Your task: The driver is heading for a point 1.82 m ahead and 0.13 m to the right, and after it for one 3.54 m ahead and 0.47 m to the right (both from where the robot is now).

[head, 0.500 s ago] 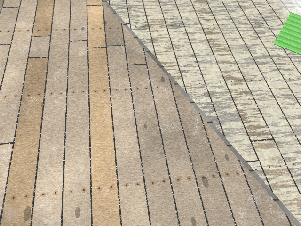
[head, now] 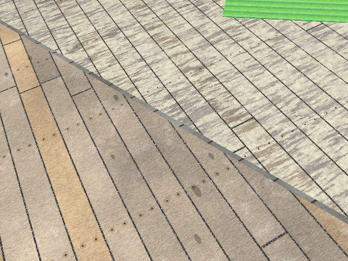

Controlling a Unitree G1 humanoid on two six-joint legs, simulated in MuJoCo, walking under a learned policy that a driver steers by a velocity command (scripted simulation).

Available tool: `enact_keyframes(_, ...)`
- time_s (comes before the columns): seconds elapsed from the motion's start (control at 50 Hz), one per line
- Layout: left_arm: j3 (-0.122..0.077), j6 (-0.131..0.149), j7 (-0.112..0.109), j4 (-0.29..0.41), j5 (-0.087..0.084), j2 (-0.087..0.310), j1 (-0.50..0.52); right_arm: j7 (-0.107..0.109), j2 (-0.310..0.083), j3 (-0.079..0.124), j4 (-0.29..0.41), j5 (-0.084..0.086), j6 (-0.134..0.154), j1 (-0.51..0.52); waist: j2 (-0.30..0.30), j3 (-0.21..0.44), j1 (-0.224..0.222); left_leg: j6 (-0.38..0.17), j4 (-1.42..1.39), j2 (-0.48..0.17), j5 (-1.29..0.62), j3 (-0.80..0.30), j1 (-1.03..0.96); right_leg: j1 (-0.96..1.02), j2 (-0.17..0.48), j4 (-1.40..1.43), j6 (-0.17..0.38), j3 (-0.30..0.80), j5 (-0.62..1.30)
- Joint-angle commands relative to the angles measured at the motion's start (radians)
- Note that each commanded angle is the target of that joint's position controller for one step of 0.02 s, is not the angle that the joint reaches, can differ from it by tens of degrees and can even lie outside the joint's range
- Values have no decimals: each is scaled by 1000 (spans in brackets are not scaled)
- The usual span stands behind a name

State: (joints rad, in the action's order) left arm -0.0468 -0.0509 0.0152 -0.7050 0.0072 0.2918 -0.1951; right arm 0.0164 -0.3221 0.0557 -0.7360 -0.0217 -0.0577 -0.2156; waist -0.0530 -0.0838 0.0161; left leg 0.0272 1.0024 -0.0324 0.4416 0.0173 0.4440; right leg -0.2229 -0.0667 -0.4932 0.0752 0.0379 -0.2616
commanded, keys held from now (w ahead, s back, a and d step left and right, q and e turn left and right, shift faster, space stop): e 0.18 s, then no key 0.82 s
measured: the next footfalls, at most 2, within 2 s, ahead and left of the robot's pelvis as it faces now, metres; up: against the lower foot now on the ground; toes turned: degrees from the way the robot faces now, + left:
left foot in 0.44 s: +0.07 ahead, +0.11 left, +0.00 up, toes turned -14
right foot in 0.72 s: -0.01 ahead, -0.09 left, +0.00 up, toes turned -7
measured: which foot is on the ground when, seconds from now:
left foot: up 0.00-0.42, down 0.44-1.00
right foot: down 0.00-0.44, up 0.46-0.70, down 0.72-1.00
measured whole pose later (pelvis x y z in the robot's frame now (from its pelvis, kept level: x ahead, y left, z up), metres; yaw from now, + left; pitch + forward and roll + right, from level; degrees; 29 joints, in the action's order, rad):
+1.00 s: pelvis +0.00 +0.02 +0.01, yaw -12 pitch -2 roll +0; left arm 0.00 -0.02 -0.03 -1.04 0.01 0.24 -0.20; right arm 0.02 -0.26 0.01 -0.96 -0.01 -0.02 -0.22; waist -0.01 -0.04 0.01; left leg -0.02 0.40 0.03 0.20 -0.03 0.16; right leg -0.09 -0.04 -0.38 0.02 0.08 -0.25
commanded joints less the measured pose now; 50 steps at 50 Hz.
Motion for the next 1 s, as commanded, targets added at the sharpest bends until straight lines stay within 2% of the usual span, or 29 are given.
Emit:
enact_keyframes(0.02, -40, 14, -14, 55, -7, 155, 5, -9, -104, 29, 52, -9, 12, -24, 173, 108, -6, 12, 95, 5, -75, -47, 111, 144, 220, 167, 129, 249, 520)
enact_keyframes(0.06, -47, 19, -11, 46, -8, 169, -26, -12, -89, 26, 58, -2, 7, -9, 145, 121, -16, 19, 77, 9, -89, -52, 125, 168, 219, 164, 130, 269, 502)
enact_keyframes(0.18, -57, 19, -15, 30, 4, 184, -91, -1, -80, 22, 81, 0, 0, 57, 170, 96, -50, 24, -67, 27, -66, -74, 152, 178, 218, 167, 150, 386, 344)
enact_keyframes(0.28, -49, 21, -18, 21, 17, 171, -92, 4, -67, 12, 80, 10, 8, 67, 164, 116, -54, -1, -168, 43, -44, -64, 35, 124, 218, 140, 153, 407, 396)
enact_keyframes(0.36, -41, 15, -19, 7, 21, 162, -60, 10, -61, 4, 73, 21, 14, 46, 172, 117, -39, -29, -309, 65, -26, -54, -113, 66, 207, 115, 130, 433, 456)
enact_keyframes(0.4, -32, 12, -25, -3, 11, 148, -28, 16, -43, -3, 52, 21, 23, -9, 158, 114, 1, -47, -516, 69, -126, -48, -243, 26, 178, 88, 90, 434, 427)
enact_keyframes(0.42, -23, 14, -29, -7, 2, 129, -19, 23, -36, -8, 40, 13, 33, -36, 133, 113, 21, -58, -676, 41, -250, -70, -348, -29, 148, 69, 45, 424, 321)
enact_keyframes(0.44, -7, 20, -29, -9, 1, 78, -58, 32, -82, -6, 49, -5, 45, -15, 7, 124, -10, -82, -757, -113, -261, -227, -417, -91, 86, -15, -13, 350, 124)
enact_keyframes(0.46, -4, 23, -32, -13, -6, 63, -119, 27, -156, 0, 79, -4, 49, 64, -132, 109, -59, -170, -778, -294, -457, -436, -395, -167, -69, -105, -48, 186, -157)
enact_keyframes(0.48, -23, 14, -38, -33, 11, 133, -90, 18, -133, -1, 56, 1, 48, 31, -106, 113, -16, -270, -746, -331, -506, -437, -280, -93, -54, -242, -56, 130, -292)
enact_keyframes(0.5, -27, 9, -35, -41, 10, 134, -78, 11, -86, -17, 50, 7, 54, 45, -69, 83, -29, -277, -749, -287, -501, -392, -250, -84, -40, -300, -62, 132, -268)
enact_keyframes(0.52, -25, 7, -30, -56, 7, 116, -73, 8, -58, -27, 45, 9, 57, 74, -62, 61, -39, -250, -747, -233, -473, -324, -232, -78, -29, -320, -74, 129, -226)
enact_keyframes(0.56, -18, 1, -19, -79, 9, 93, -80, 14, -54, -31, 30, 5, 61, 79, -108, 67, -45, -209, -720, -164, -544, -243, -268, -76, -21, -307, -94, 100, -187)
enact_keyframes(0.58, -12, 0, -17, -93, 8, 82, -80, 14, -58, -30, 19, 4, 60, 66, -103, 74, -39, -203, -701, -147, -590, -221, -293, -71, -19, -269, -103, 77, -192)
enact_keyframes(0.64, 4, -2, -25, -117, -2, 55, -42, 8, -65, -28, -15, 3, 56, 19, -104, 97, -9, -202, -660, -138, -629, -221, -351, -28, 5, -99, -107, 21, -170)
enact_keyframes(0.68, 9, 0, -35, -144, -7, 49, -51, 7, -74, -24, -35, 5, 51, 17, -103, 103, -19, -183, -634, -126, -622, -225, -351, 37, 8, 65, -95, -3, -59)
enact_keyframes(0.7, 12, 5, -40, -161, -3, 49, -65, 7, -77, -22, -44, 8, 51, 21, -86, 104, -32, -157, -624, -118, -608, -221, -321, 106, 22, 173, -87, 5, 74)
enact_keyframes(0.72, 10, 13, -45, -168, 6, 73, -57, 6, -67, -24, -50, 8, 56, 9, -60, 117, -27, -124, -626, -113, -562, -228, -278, 177, 62, 203, -78, 64, 153)
enact_keyframes(0.74, 7, 23, -49, -171, 18, 109, -53, 1, -55, -27, -49, 9, 63, -1, -10, 140, -13, -99, -617, -93, -490, -212, -232, 237, 134, 173, -67, 134, 240)
enact_keyframes(0.76, 3, 25, -45, -195, 6, 130, -15, -3, -36, -29, -59, 19, 62, -16, 104, 96, 25, -88, -667, -33, -382, -153, -258, 142, 141, 119, -37, 133, 271)
enact_keyframes(0.78, 13, 32, -39, -200, 3, 86, -5, 1, -51, -27, -81, 14, 59, 8, 80, 89, -5, -80, -658, -25, -344, -141, -298, 108, 136, 135, -33, 134, 221)
enact_keyframes(0.8, 18, 37, -39, -214, 5, 76, -8, 4, -49, -25, -93, 12, 55, 18, 85, 70, -11, -78, -650, -26, -350, -139, -307, 86, 132, 149, -37, 131, 199)
enact_keyframes(0.86, 22, 41, -49, -261, 5, 81, -28, 2, -47, -24, -128, 10, 51, 4, 99, 61, -7, -85, -643, -40, -399, -143, -315, 83, 126, 168, -39, 129, 194)
enact_keyframes(1.0, 33, 45, -53, -328, 4, 67, -28, 6, -30, -31, -216, 11, 47, -12, 66, 33, -6, -70, -666, -33, -338, -139, -301, 67, 132, 190, -26, 136, 146)
Keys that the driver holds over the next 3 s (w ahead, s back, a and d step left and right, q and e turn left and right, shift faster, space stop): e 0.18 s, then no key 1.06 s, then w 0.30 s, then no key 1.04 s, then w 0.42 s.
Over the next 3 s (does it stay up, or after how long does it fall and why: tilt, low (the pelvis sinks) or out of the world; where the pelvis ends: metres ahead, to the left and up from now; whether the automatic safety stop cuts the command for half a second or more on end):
stays up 0.35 -0.03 -0.01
